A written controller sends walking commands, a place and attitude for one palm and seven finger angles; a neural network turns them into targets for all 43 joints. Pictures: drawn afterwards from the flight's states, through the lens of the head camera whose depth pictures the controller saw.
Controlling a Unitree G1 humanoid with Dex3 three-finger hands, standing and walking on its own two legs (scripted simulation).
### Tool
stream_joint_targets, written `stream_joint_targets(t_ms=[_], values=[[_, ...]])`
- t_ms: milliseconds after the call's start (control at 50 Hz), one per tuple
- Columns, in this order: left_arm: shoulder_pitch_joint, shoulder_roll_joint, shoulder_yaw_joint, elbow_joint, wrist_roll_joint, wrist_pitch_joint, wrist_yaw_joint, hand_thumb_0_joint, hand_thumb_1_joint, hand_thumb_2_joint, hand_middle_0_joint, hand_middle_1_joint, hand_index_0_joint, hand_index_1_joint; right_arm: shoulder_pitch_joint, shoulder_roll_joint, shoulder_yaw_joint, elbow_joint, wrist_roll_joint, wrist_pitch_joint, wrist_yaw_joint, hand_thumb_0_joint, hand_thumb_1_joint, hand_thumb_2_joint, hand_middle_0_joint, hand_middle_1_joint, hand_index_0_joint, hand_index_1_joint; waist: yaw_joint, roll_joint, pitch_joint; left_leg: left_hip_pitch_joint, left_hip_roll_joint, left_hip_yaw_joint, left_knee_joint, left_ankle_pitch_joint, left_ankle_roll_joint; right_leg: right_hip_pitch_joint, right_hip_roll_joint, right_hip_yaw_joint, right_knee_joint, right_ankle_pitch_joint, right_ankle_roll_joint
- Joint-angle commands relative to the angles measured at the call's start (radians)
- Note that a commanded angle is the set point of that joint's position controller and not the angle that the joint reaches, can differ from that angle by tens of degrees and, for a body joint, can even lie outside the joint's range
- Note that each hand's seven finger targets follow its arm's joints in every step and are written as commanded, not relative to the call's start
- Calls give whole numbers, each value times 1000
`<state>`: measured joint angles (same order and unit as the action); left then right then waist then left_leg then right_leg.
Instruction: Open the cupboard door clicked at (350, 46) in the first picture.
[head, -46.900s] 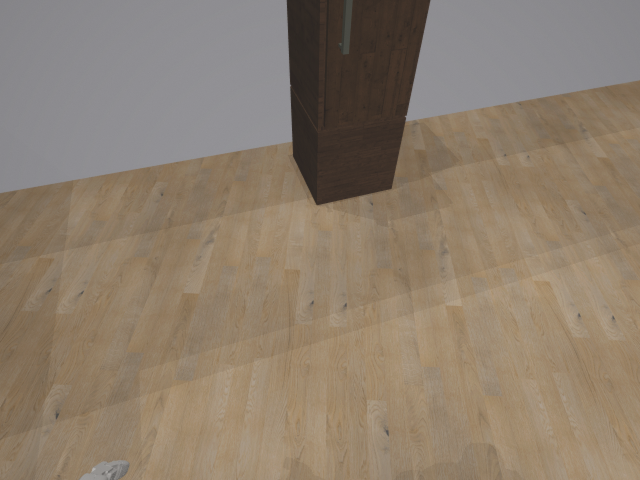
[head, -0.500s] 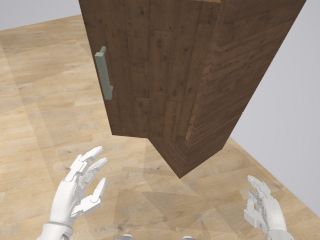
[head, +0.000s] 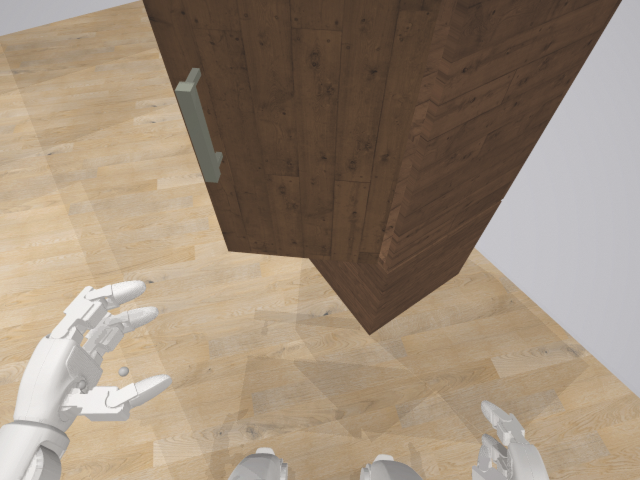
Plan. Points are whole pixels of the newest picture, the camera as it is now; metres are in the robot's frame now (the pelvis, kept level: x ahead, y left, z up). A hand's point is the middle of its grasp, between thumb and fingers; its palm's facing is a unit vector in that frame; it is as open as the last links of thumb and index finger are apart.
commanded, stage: raise the hand with hooked fingers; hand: left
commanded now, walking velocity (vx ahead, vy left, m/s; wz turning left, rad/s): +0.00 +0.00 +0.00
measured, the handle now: (204, 129) +0.57 +0.20 +0.09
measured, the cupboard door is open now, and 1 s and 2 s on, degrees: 50 50 50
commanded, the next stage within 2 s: move the hooked fingers beside the handle in 1.24 s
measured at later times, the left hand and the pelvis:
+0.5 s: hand (65, 328) +0.26 +0.28 +0.08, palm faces -0.04 -1.00 -0.05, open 13.7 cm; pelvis +0.00 +0.03 +0.02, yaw +0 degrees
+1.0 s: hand (53, 286) +0.30 +0.30 +0.10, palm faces -0.06 -1.00 -0.03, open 14.0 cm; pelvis +0.01 +0.03 +0.03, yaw -1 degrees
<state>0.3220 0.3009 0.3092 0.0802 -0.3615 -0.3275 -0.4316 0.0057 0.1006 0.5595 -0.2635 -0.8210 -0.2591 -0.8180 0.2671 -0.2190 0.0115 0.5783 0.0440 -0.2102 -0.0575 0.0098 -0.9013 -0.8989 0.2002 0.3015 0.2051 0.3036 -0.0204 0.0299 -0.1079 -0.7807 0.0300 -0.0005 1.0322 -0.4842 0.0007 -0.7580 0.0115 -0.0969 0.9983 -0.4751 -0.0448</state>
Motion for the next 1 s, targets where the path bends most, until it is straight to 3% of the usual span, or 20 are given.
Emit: stream_joint_targets(t_ms=[0,80,120,320,440,520,560,600,680,700,800,920,980], values=[[-59,153,79,-140,-24,-99,4,0,-127,460,-273,-960,-273,-960,-69,-162,-65,-174,1,-74,-8,0,-900,-900,200,300,200,300,20,-38,-186,94,-36,-22,-140,251,27,186,-13,103,-189,187,40],[-115,203,99,-141,-29,-108,-8,0,-220,420,-280,-1020,-280,-1020,-48,-182,-65,-179,4,-88,-13,0,-900,-900,200,300,200,300,21,-6,-189,144,-35,-26,-169,247,30,182,-2,84,-194,167,26],[-132,218,110,-162,-24,-113,-7,0,-267,400,-283,-1050,-283,-1050,-34,-183,-63,-178,6,-90,-15,0,-900,-900,200,300,200,300,26,37,-231,189,-33,-26,-188,272,29,197,-1,68,-187,201,24],[-266,259,127,-77,-24,-37,-25,0,-500,300,-300,-1200,-300,-1200,-30,-199,-45,-181,10,-74,-19,0,-900,-900,200,300,200,300,17,65,-165,258,-25,-43,-251,279,17,196,12,34,-219,225,17],[-384,299,150,-29,-23,12,-58,0,-500,300,-300,-1200,-300,-1200,-29,-203,-34,-182,9,-71,-28,0,-900,-900,200,300,200,300,20,71,-187,308,-22,-58,-276,310,11,214,16,25,-233,247,12],[-461,339,176,-1,-26,24,-81,0,-500,300,-300,-1200,-300,-1200,-27,-206,-30,-173,7,-68,-31,0,-900,-900,200,300,200,300,21,84,-207,340,-21,-60,-286,354,6,234,16,24,-240,280,9],[-475,338,178,43,-28,32,-92,0,-500,300,-300,-1200,-300,-1200,-28,-206,-29,-169,10,-65,-33,0,-900,-900,200,300,200,300,18,55,-187,335,-21,-60,-292,344,8,232,17,24,-252,275,10],[-526,368,193,56,-28,40,-107,0,-500,300,-300,-1200,-300,-1200,-26,-209,-25,-167,9,-61,-34,0,-900,-900,200,300,200,300,20,86,-199,352,-22,-60,-298,355,6,241,18,27,-254,279,6],[-581,403,212,114,-32,54,-126,0,-500,300,-300,-1200,-300,-1200,-19,-217,-25,-164,9,-56,-39,0,-900,-900,200,300,200,300,22,64,-186,356,-22,-66,-311,355,5,248,20,27,-268,277,3],[-606,416,218,109,-30,51,-133,0,-500,300,-300,-1200,-300,-1200,-17,-217,-25,-161,9,-53,-39,0,-900,-900,200,300,200,300,19,80,-210,369,-22,-60,-315,358,7,256,18,29,-272,281,6],[-555,383,202,165,-42,59,-157,0,-500,300,-300,-1200,-300,-1200,-10,-218,-29,-169,9,-52,-29,0,-900,-900,200,300,200,300,28,53,-210,366,-24,-56,-315,399,8,274,18,30,-276,318,5],[-556,418,238,121,-37,39,-131,0,-500,300,-300,-1200,-300,-1200,3,-219,-37,-170,5,-47,-18,0,-900,-900,200,300,200,300,33,83,-229,375,-23,-48,-314,428,5,275,19,33,-273,334,8],[-561,423,244,119,-39,28,-121,0,-500,300,-300,-1200,-300,-1200,3,-219,-39,-169,5,-43,-22,0,-900,-900,200,300,200,300,28,54,-212,357,-25,-42,-312,403,11,286,20,38,-279,330,7]])
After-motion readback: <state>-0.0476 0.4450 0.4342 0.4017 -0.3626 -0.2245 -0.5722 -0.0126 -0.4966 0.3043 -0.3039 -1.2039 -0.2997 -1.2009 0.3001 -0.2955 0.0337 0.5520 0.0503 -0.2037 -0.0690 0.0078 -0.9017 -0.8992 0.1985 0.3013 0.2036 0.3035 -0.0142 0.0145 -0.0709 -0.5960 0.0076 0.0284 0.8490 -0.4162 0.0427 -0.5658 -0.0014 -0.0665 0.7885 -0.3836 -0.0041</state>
